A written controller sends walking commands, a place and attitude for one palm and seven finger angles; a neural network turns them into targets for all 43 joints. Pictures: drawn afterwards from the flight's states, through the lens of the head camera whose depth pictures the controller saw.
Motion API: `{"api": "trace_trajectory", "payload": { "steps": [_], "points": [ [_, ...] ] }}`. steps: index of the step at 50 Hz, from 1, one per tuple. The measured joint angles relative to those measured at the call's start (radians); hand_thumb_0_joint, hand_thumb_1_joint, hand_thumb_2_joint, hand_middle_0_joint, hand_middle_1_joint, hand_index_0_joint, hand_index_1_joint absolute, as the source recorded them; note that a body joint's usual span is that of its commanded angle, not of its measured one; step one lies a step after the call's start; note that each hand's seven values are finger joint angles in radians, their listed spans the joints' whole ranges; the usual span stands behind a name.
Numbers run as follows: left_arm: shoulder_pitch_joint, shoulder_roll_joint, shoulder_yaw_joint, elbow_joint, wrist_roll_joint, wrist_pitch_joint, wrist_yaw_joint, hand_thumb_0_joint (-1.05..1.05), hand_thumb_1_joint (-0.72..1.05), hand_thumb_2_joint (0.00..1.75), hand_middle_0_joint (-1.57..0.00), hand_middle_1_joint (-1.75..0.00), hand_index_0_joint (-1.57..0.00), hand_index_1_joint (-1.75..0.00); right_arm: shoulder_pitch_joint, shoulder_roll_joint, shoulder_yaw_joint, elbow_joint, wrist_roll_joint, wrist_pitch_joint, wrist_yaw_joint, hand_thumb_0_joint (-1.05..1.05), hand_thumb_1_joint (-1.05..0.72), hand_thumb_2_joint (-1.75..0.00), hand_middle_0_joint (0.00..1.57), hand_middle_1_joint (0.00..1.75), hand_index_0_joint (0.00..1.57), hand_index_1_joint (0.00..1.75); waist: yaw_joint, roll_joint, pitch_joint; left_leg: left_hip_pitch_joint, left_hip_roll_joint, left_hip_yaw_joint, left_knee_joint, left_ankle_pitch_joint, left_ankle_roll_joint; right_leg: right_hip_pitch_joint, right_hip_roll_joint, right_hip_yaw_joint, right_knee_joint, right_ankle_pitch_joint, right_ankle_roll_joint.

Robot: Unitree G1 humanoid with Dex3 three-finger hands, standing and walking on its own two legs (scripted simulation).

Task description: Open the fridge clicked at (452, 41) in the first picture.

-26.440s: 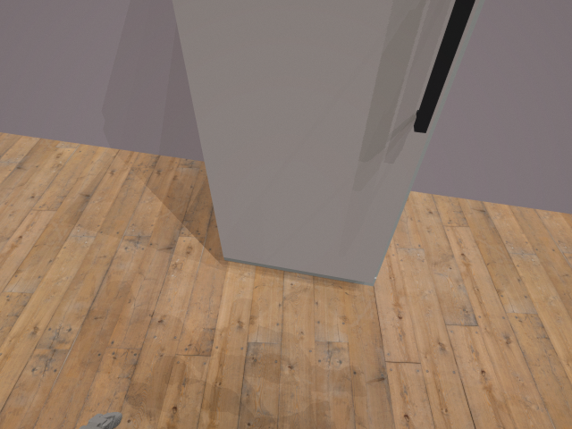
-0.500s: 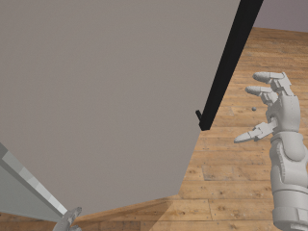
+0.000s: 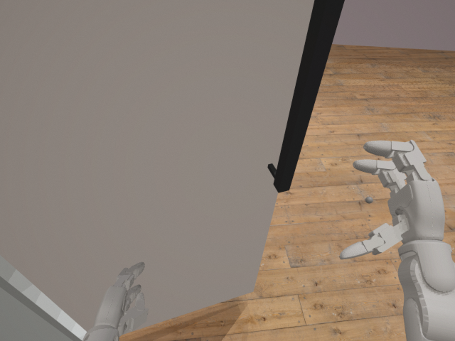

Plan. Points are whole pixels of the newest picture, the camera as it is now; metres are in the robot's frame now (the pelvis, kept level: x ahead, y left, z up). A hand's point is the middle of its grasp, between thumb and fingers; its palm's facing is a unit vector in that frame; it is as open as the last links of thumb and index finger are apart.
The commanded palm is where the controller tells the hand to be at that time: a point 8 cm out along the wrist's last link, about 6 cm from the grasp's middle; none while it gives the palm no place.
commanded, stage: draw the hand back to the body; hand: right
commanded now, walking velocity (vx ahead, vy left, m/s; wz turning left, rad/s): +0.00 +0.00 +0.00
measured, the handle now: (294, 98) +0.43 -0.10 +0.25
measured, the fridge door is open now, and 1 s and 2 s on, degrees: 69 69 69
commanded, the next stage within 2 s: step back with the hand held close in 1.68 s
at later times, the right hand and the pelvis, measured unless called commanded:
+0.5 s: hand (405, 218) +0.24 -0.23 +0.18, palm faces +0.02 +1.00 -0.08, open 14.7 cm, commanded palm +0.20 -0.26 +0.19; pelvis +0.01 +0.01 +0.00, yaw -1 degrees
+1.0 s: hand (435, 250) +0.20 -0.26 +0.17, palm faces +0.44 +0.84 -0.32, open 11.8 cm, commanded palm +0.16 -0.29 +0.18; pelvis +0.00 -0.01 +0.01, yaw -1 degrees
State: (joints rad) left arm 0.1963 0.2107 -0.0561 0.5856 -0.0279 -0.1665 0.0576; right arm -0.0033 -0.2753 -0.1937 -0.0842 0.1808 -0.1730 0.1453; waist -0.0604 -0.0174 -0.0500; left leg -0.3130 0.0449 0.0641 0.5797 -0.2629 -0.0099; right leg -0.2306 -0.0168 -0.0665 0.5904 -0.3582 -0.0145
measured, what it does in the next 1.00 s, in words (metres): stands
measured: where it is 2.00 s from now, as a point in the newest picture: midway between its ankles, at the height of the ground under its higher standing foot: outside the picture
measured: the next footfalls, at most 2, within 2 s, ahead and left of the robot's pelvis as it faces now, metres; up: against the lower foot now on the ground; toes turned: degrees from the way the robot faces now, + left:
none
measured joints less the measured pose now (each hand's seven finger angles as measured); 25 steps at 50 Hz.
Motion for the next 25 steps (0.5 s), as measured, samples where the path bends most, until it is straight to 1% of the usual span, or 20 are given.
{"api": "trace_trajectory", "payload": {
  "steps": [5, 6, 7, 9, 11, 14, 16, 17, 19, 21, 23, 25],
  "points": [
    [0.015, 0.007, 0.0, 0.014, 0.002, -0.015, -0.002, 0.01, 0.9, 0.89, -0.2, -0.3, -0.2, -0.3, 0.03, -0.011, -0.017, -0.053, 0.001, -0.025, 0.0, -0.02, 0.55, -0.2, 0.26, 1.15, 0.25, 1.15, -0.01, -0.001, 0.002, 0.005, -0.005, 0.015, 0.009, -0.01, 0.006, -0.004, -0.007, 0.015, 0.017, -0.01, 0.007],
    [0.016, 0.01, 0.0, 0.018, 0.001, -0.016, 0.0, 0.01, 0.9, 0.89, -0.2, -0.3, -0.2, -0.3, 0.028, -0.014, -0.019, -0.054, 0.004, -0.025, 0.004, -0.02, 0.55, -0.2, 0.26, 1.15, 0.25, 1.15, -0.01, -0.004, 0.003, 0.005, -0.005, 0.018, 0.01, -0.011, 0.007, -0.006, -0.008, 0.018, 0.02, -0.011, 0.008],
    [0.018, 0.014, -0.002, 0.023, -0.005, -0.015, 0.004, 0.01, 0.9, 0.89, -0.2, -0.3, -0.2, -0.3, 0.024, -0.02, -0.022, -0.049, 0.014, -0.006, 0.018, -0.02, 0.56, -0.2, 0.26, 1.15, 0.25, 1.15, -0.011, -0.009, 0.004, 0.008, -0.006, 0.02, 0.008, -0.011, 0.008, -0.005, -0.009, 0.02, 0.021, -0.011, 0.008],
    [0.022, 0.023, -0.005, 0.026, -0.019, -0.007, 0.018, 0.01, 0.9, 0.89, -0.2, -0.3, -0.2, -0.3, 0.015, -0.036, -0.023, -0.038, 0.035, 0.077, 0.056, -0.02, 0.56, -0.2, 0.26, 1.15, 0.25, 1.15, -0.008, -0.022, 0.007, 0.023, -0.007, 0.025, -0.004, -0.008, 0.008, 0.006, -0.009, 0.025, 0.012, -0.007, 0.009],
    [0.024, 0.03, -0.009, 0.026, -0.028, 0.0, 0.033, 0.01, 0.9, 0.89, -0.2, -0.3, -0.2, -0.3, 0.015, -0.062, -0.028, -0.025, 0.051, 0.167, 0.095, -0.02, 0.55, -0.2, 0.26, 1.15, 0.25, 1.15, -0.001, -0.033, 0.005, 0.033, -0.008, 0.027, -0.017, -0.003, 0.009, 0.016, -0.009, 0.026, -0.002, -0.001, 0.008],
    [0.027, 0.038, -0.014, 0.022, -0.04, 0.002, 0.05, 0.01, 0.9, 0.89, -0.2, -0.3, -0.2, -0.3, 0.022, -0.103, -0.055, -0.012, 0.088, 0.297, 0.156, -0.02, 0.55, -0.2, 0.26, 1.15, 0.25, 1.15, 0.012, -0.041, -0.001, 0.047, -0.008, 0.025, -0.031, 0.002, 0.01, 0.035, -0.008, 0.025, -0.024, 0.008, 0.009],
    [0.029, 0.043, -0.019, 0.02, -0.046, -0.006, 0.058, 0.01, 0.9, 0.89, -0.2, -0.3, -0.2, -0.3, 0.023, -0.123, -0.087, -0.008, 0.126, 0.365, 0.194, -0.02, 0.55, -0.2, 0.26, 1.15, 0.25, 1.15, 0.018, -0.042, -0.006, 0.059, -0.009, 0.026, -0.037, 0.003, 0.011, 0.049, -0.009, 0.025, -0.035, 0.011, 0.01],
    [0.03, 0.046, -0.02, 0.019, -0.047, -0.013, 0.059, 0.01, 0.9, 0.89, -0.2, -0.3, -0.2, -0.3, 0.023, -0.13, -0.106, -0.009, 0.144, 0.387, 0.209, -0.02, 0.55, -0.2, 0.26, 1.15, 0.25, 1.15, 0.019, -0.042, -0.009, 0.065, -0.01, 0.027, -0.039, 0.002, 0.011, 0.055, -0.009, 0.025, -0.038, 0.012, 0.011],
    [0.033, 0.05, -0.021, 0.016, -0.048, -0.029, 0.057, 0.01, 0.9, 0.89, -0.2, -0.3, -0.2, -0.3, 0.031, -0.136, -0.142, -0.02, 0.17, 0.402, 0.224, -0.02, 0.55, -0.2, 0.26, 1.15, 0.25, 1.15, 0.019, -0.04, -0.018, 0.076, -0.012, 0.028, -0.042, -0.001, 0.013, 0.065, -0.011, 0.027, -0.04, 0.01, 0.014],
    [0.036, 0.054, -0.019, 0.013, -0.047, -0.046, 0.051, 0.01, 0.9, 0.89, -0.2, -0.3, -0.2, -0.3, 0.047, -0.133, -0.168, -0.039, 0.184, 0.392, 0.228, -0.02, 0.55, -0.2, 0.26, 1.15, 0.25, 1.15, 0.016, -0.039, -0.028, 0.084, -0.015, 0.03, -0.042, -0.003, 0.014, 0.071, -0.014, 0.028, -0.037, 0.006, 0.016],
    [0.036, 0.059, -0.015, 0.008, -0.048, -0.06, 0.045, 0.01, 0.9, 0.89, -0.2, -0.3, -0.2, -0.3, 0.066, -0.126, -0.18, -0.056, 0.186, 0.383, 0.229, -0.02, 0.55, -0.2, 0.26, 1.15, 0.25, 1.15, 0.011, -0.038, -0.034, 0.089, -0.016, 0.032, -0.041, -0.005, 0.014, 0.074, -0.016, 0.03, -0.032, 0.002, 0.016],
    [0.032, 0.063, -0.012, 0.004, -0.05, -0.069, 0.04, 0.01, 0.9, 0.89, -0.2, -0.3, -0.2, -0.3, 0.088, -0.118, -0.179, -0.069, 0.181, 0.388, 0.232, -0.02, 0.55, -0.2, 0.25, 1.15, 0.25, 1.15, 0.005, -0.038, -0.033, 0.092, -0.017, 0.033, -0.04, -0.005, 0.013, 0.074, -0.017, 0.032, -0.025, 0.0, 0.016]
  ]
}}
